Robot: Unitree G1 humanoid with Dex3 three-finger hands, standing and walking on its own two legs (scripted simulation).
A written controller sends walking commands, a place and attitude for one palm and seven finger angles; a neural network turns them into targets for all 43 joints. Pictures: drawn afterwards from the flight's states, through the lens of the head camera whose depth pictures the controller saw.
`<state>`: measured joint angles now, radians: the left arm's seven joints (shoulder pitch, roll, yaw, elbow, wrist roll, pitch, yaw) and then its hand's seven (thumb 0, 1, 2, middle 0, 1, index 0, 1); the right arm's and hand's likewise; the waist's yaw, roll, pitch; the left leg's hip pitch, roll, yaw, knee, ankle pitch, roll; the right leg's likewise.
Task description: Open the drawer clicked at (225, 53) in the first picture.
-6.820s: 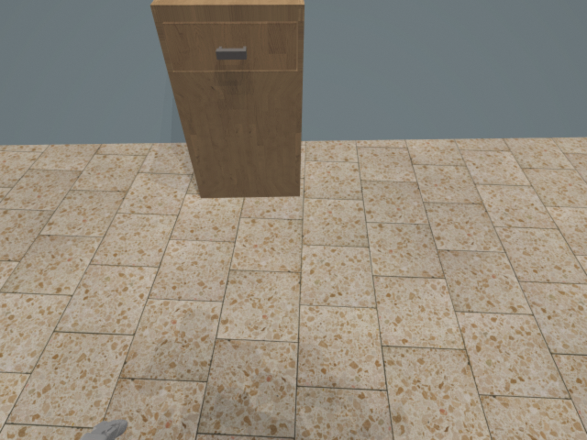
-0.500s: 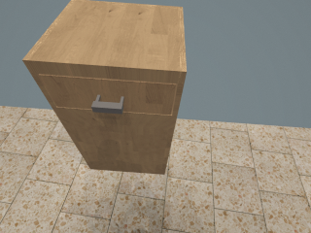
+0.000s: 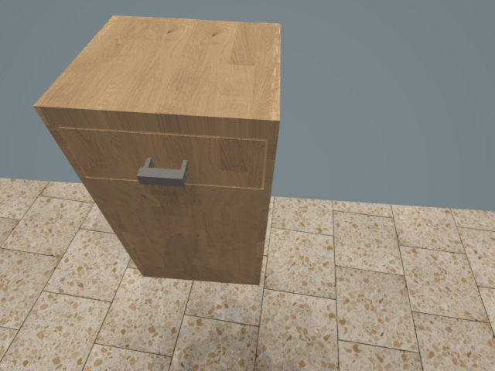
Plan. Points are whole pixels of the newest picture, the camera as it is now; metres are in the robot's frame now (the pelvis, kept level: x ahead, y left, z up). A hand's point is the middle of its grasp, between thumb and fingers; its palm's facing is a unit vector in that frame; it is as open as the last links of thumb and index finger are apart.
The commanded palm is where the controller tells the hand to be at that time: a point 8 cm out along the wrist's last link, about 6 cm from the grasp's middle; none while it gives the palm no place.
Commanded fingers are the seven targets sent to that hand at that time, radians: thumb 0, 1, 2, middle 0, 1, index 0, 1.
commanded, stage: come to a stop and stand still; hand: left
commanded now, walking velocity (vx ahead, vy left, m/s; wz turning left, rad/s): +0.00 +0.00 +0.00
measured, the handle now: (164, 169) +0.52 +0.23 -0.03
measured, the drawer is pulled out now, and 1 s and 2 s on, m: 0.00 0.00 0.00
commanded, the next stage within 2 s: look again from close up in 0.62 s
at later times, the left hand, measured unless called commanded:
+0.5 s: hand out of the picture -0.01 +0.21 -0.16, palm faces +0.01 -0.98 -0.21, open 7.4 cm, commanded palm none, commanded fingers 0.00 0.90 0.90 -0.20 -0.30 -0.20 -0.30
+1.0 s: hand out of the picture -0.02 +0.18 -0.17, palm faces +0.02 -0.99 -0.14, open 7.4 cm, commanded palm none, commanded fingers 0.00 0.90 0.90 -0.20 -0.30 -0.20 -0.30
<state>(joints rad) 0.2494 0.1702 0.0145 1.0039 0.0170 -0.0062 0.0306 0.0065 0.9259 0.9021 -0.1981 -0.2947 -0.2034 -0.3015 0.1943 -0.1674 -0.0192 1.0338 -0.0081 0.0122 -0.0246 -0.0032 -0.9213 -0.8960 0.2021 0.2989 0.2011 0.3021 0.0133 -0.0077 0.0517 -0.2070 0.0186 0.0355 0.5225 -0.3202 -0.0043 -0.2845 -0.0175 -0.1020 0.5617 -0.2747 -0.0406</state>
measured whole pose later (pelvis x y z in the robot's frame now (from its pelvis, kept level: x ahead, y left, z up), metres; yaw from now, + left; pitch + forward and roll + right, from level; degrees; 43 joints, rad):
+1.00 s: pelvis -0.01 +0.03 +0.01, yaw -1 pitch -1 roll +0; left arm 0.33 0.10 -0.02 1.13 0.01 -0.02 0.03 0.01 0.91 0.90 -0.20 -0.29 -0.20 -0.30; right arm 0.32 -0.13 0.03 1.12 -0.02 -0.02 -0.03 0.00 -0.91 -0.90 0.20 0.30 0.20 0.30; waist 0.00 0.00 0.03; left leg -0.15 -0.02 0.07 0.44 -0.27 0.04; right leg -0.23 -0.04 -0.06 0.46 -0.21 0.01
